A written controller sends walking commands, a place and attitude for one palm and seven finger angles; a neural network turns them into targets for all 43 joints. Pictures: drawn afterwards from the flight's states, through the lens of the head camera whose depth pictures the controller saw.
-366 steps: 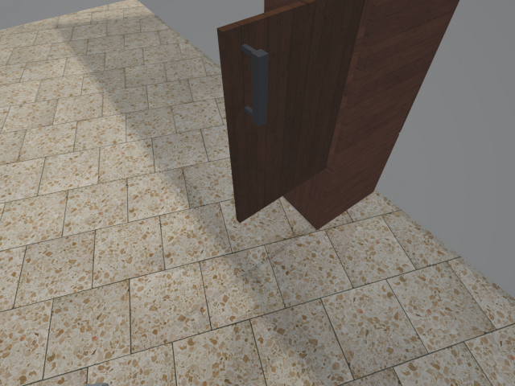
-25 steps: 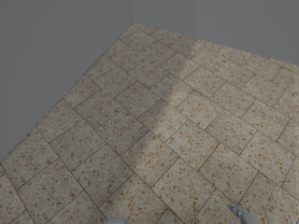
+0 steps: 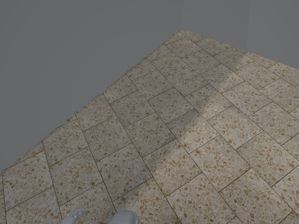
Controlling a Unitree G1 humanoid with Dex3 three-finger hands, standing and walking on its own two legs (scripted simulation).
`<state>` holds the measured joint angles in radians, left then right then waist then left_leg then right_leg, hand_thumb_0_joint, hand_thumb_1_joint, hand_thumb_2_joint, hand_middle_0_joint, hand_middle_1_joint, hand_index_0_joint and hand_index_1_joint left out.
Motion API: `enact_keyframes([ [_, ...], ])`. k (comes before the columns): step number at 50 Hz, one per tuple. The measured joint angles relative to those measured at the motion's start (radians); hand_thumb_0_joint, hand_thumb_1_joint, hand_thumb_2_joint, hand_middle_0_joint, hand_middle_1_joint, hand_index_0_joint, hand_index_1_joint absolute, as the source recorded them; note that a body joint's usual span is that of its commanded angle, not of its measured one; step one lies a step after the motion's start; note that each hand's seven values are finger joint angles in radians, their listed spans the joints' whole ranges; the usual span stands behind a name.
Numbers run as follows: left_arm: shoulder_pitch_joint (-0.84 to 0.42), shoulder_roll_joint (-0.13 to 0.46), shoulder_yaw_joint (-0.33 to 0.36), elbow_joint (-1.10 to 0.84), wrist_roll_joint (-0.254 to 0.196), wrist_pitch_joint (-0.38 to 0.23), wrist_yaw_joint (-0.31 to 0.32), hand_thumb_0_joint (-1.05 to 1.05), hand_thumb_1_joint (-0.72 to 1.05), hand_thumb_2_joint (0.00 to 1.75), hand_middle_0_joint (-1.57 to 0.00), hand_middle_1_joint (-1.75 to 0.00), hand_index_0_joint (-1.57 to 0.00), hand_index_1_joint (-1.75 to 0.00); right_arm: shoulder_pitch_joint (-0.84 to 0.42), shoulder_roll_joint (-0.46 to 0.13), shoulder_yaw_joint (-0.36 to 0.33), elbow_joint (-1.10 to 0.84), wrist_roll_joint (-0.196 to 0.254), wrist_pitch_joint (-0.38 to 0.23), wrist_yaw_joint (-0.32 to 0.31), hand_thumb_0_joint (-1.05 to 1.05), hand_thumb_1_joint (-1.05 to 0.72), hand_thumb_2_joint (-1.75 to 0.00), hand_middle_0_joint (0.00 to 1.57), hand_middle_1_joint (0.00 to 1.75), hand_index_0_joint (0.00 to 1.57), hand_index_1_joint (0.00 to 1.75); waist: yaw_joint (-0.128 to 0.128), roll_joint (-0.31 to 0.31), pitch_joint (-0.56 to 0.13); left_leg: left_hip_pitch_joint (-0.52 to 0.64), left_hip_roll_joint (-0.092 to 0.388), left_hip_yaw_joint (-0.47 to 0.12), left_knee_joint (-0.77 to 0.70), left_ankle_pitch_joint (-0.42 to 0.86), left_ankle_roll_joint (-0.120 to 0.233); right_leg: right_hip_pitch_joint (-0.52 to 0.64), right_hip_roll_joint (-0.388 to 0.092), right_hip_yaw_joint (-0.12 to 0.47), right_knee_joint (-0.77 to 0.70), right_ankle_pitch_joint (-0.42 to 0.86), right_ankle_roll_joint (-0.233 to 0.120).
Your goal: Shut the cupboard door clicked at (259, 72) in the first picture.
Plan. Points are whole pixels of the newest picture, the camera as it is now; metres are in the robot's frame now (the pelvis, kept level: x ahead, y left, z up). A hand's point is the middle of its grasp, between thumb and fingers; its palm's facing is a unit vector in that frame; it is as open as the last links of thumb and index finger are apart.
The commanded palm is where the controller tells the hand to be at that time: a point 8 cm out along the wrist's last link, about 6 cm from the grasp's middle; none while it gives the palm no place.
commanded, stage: walk to a spot facing it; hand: left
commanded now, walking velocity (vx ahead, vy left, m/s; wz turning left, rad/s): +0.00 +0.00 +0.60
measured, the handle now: out of the picture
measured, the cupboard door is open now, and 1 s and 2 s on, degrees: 92 92 92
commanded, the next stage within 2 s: none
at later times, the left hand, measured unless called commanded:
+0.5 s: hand out of the picture +0.04 +0.22 -0.16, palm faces +0.32 -0.90 -0.31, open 7.4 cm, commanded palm none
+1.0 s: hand out of the picture -0.01 +0.21 -0.17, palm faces +0.59 -0.78 -0.23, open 7.4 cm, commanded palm none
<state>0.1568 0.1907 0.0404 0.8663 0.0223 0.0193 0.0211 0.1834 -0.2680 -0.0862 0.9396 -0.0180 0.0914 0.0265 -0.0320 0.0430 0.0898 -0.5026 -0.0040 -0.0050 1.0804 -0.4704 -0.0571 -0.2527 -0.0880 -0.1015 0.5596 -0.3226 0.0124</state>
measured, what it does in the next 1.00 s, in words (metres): steps on the spot, turning left: left foot, then right foot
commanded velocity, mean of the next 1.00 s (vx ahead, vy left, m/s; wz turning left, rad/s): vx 0.00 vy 0.00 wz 0.60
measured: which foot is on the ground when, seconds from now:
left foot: up 0.00-0.18, down 0.20-0.48, up 0.50-0.78, down 0.80-1.00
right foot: down 0.00-0.20, up 0.22-0.46, down 0.48-0.80, up 0.82-1.00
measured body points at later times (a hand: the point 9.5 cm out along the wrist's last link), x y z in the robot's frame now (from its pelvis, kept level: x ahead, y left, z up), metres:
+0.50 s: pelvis +0.02 -0.02 -0.01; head +0.07 -0.02 +0.44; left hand +0.02 +0.26 -0.14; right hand +0.19 -0.24 -0.16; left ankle +0.01 +0.12 -0.73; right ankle +0.07 -0.15 -0.74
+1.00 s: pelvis +0.04 +0.00 +0.00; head +0.08 +0.05 +0.45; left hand -0.05 +0.26 -0.15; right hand +0.26 -0.16 -0.13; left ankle -0.01 +0.08 -0.73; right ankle +0.10 -0.15 -0.67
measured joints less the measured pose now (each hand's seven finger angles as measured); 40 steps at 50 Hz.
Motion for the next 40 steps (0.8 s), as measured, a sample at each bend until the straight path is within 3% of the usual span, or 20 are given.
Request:
enact_keyframes([
  [2, 0.009, -0.007, -0.004, 0.005, 0.001, -0.001, 0.001, 0.01, 0.91, 0.9, -0.2, -0.29, -0.2, -0.3, -0.003, 0.004, 0.003, 0.001, 0.002, 0.0, 0.003, 0.01, -0.91, -0.9, 0.2, 0.3, 0.19, 0.3, -0.002, -0.024, 0.004, 0.018, 0.014, 0.043, -0.034, -0.003, -0.012, 0.026, -0.02, -0.021, -0.03, 0.008, 0.001],
  [7, 0.031, -0.006, -0.008, 0.016, 0.003, -0.013, -0.008, 0.01, 0.9, 0.9, -0.21, -0.3, -0.2, -0.3, -0.029, 0.015, 0.019, -0.01, 0.008, -0.014, 0.01, 0.01, -0.91, -0.9, 0.2, 0.3, 0.19, 0.3, 0.016, -0.074, 0.021, 0.116, 0.02, 0.103, -0.32, 0.032, -0.009, 0.047, -0.062, -0.079, -0.011, -0.017, 0.013],
  [9, 0.047, 0.003, -0.004, 0.023, -0.002, -0.01, -0.013, 0.01, 0.9, 0.9, -0.21, -0.3, -0.2, -0.3, -0.039, 0.015, 0.024, -0.025, 0.007, -0.025, 0.012, 0.01, -0.91, -0.9, 0.2, 0.3, 0.19, 0.3, 0.02, -0.084, 0.021, 0.168, 0.013, 0.114, -0.454, 0.133, 0.005, 0.033, -0.077, -0.103, 0.048, -0.054, 0.025],
  [10, 0.058, 0.006, -0.001, 0.025, -0.005, -0.005, -0.016, 0.01, 0.9, 0.9, -0.21, -0.3, -0.2, -0.3, -0.04, 0.009, 0.025, -0.037, 0.004, -0.035, 0.013, 0.01, -0.91, -0.9, 0.2, 0.3, 0.19, 0.3, 0.02, -0.075, 0.012, 0.181, 0.017, 0.102, -0.501, 0.223, 0.049, 0.005, -0.08, -0.112, 0.11, -0.077, 0.033],
  [11, 0.056, 0.018, 0.004, 0.033, -0.009, 0.006, -0.016, 0.01, 0.9, 0.9, -0.21, -0.3, -0.2, -0.3, -0.048, 0.014, 0.023, -0.042, 0.002, -0.044, 0.008, 0.01, -0.91, -0.9, 0.2, 0.3, 0.19, 0.3, 0.019, -0.084, 0.014, 0.163, 0.009, 0.093, -0.475, 0.231, 0.083, -0.036, -0.082, -0.087, 0.21, -0.144, 0.049],
  [12, 0.05, 0.03, 0.009, 0.04, -0.01, 0.021, -0.013, 0.01, 0.9, 0.9, -0.21, -0.3, -0.2, -0.3, -0.055, 0.02, 0.025, -0.046, 0.001, -0.051, 0.004, 0.0, -0.91, -0.9, 0.2, 0.3, 0.19, 0.3, 0.023, -0.093, 0.019, 0.153, 0.004, 0.087, -0.448, 0.209, 0.095, -0.08, -0.07, -0.044, 0.317, -0.201, 0.057],
  [14, 0.039, 0.05, 0.02, 0.052, -0.007, 0.043, -0.008, 0.01, 0.9, 0.9, -0.21, -0.29, -0.2, -0.3, -0.057, 0.032, 0.032, -0.053, -0.003, -0.058, -0.004, 0.0, -0.91, -0.9, 0.2, 0.3, 0.19, 0.3, 0.027, -0.1, 0.019, 0.151, 0.001, 0.067, -0.442, 0.18, 0.089, -0.152, -0.041, 0.013, 0.471, -0.221, 0.063],
  [16, 0.025, 0.06, 0.028, 0.056, -0.005, 0.052, -0.009, 0.01, 0.91, 0.9, -0.2, -0.29, -0.2, -0.3, -0.051, 0.036, 0.035, -0.054, -0.005, -0.057, -0.012, 0.0, -0.91, -0.9, 0.2, 0.3, 0.2, 0.3, 0.029, -0.09, 0.014, 0.157, 0.001, 0.04, -0.468, 0.19, 0.074, -0.192, -0.02, 0.039, 0.512, -0.186, 0.067],
  [20, 0.008, 0.06, 0.032, 0.037, -0.007, 0.045, -0.015, 0.01, 0.91, 0.9, -0.2, -0.29, -0.19, -0.3, -0.046, 0.03, 0.034, -0.045, -0.011, -0.044, -0.017, 0.0, -0.9, -0.9, 0.2, 0.3, 0.2, 0.3, 0.03, -0.049, 0.009, 0.165, 0.004, -0.016, -0.512, 0.225, 0.06, -0.181, 0.009, 0.062, 0.368, -0.155, 0.06],
  [24, 0.021, 0.063, 0.031, 0.01, -0.006, 0.019, -0.017, 0.01, 0.91, 0.9, -0.2, -0.29, -0.19, -0.3, -0.037, 0.028, 0.026, -0.039, -0.006, -0.025, -0.011, 0.0, -0.9, -0.9, 0.2, 0.3, 0.2, 0.3, 0.032, -0.029, -0.012, 0.139, -0.007, -0.063, -0.485, 0.217, 0.036, -0.075, 0.03, 0.062, 0.078, -0.062, 0.045],
  [27, 0.028, 0.047, 0.023, 0.009, 0.003, 0.004, -0.008, 0.01, 0.91, 0.9, -0.2, -0.29, -0.19, -0.3, -0.041, 0.015, 0.011, -0.031, 0.0, -0.011, -0.005, 0.0, -0.9, -0.9, 0.2, 0.3, 0.2, 0.3, 0.033, -0.012, -0.008, 0.06, -0.021, -0.065, -0.258, 0.034, 0.029, -0.061, 0.019, 0.027, 0.061, 0.007, 0.005],
  [29, 0.041, 0.029, 0.015, 0.01, 0.002, 0.004, -0.004, 0.01, 0.91, 0.9, -0.2, -0.29, -0.2, -0.3, -0.042, 0.005, 0.004, -0.024, -0.003, -0.005, 0.001, 0.0, -0.9, -0.9, 0.2, 0.3, 0.2, 0.3, 0.03, -0.006, -0.007, 0.01, -0.019, -0.036, -0.074, 0.011, 0.021, -0.034, 0.006, -0.003, 0.033, 0.005, -0.002],
  [31, 0.054, 0.017, 0.01, 0.014, 0.002, 0.003, -0.001, 0.01, 0.91, 0.9, -0.2, -0.29, -0.2, -0.3, -0.047, 0.005, 0.002, -0.02, -0.001, -0.002, 0.006, 0.01, -0.91, -0.9, 0.2, 0.3, 0.2, 0.3, 0.028, -0.017, -0.005, -0.001, -0.006, 0.001, 0.0, 0.012, 0.007, -0.006, -0.009, -0.024, -0.007, 0.016, 0.0],
  [33, 0.064, 0.009, 0.005, 0.019, 0.003, 0.0, 0.0, 0.01, 0.91, 0.9, -0.2, -0.29, -0.2, -0.3, -0.052, 0.012, 0.006, -0.021, 0.002, -0.002, 0.008, 0.01, -0.91, -0.9, 0.2, 0.3, 0.19, 0.3, 0.027, -0.038, 0.0, 0.022, 0.005, 0.035, -0.05, 0.008, -0.005, 0.016, -0.027, -0.044, -0.038, 0.026, 0.003],
  [37, 0.076, 0.003, -0.002, 0.026, 0.006, -0.009, -0.007, 0.01, 0.9, 0.9, -0.2, -0.29, -0.2, -0.3, -0.07, 0.024, 0.02, -0.028, 0.009, -0.012, 0.012, 0.01, -0.91, -0.9, 0.2, 0.3, 0.19, 0.3, 0.038, -0.074, 0.015, 0.11, 0.012, 0.083, -0.283, 0.018, -0.004, 0.031, -0.061, -0.086, -0.029, 0.01, 0.02],
  [39, 0.083, 0.006, 0.0, 0.032, 0.002, -0.009, -0.012, 0.01, 0.9, 0.9, -0.21, -0.3, -0.2, -0.3, -0.077, 0.026, 0.027, -0.037, 0.009, -0.022, 0.013, 0.01, -0.91, -0.9, 0.2, 0.3, 0.19, 0.3, 0.041, -0.084, 0.018, 0.164, 0.008, 0.097, -0.423, 0.095, 0.007, 0.022, -0.078, -0.111, 0.018, -0.022, 0.033],
  [40, 0.091, 0.008, 0.002, 0.033, -0.001, -0.006, -0.016, 0.01, 0.9, 0.9, -0.21, -0.3, -0.2, -0.3, -0.077, 0.023, 0.03, -0.045, 0.008, -0.03, 0.015, 0.01, -0.91, -0.9, 0.2, 0.3, 0.19, 0.3, 0.041, -0.081, 0.012, 0.191, 0.009, 0.094, -0.492, 0.176, 0.031, 0.004, -0.084, -0.122, 0.065, -0.046, 0.041],
])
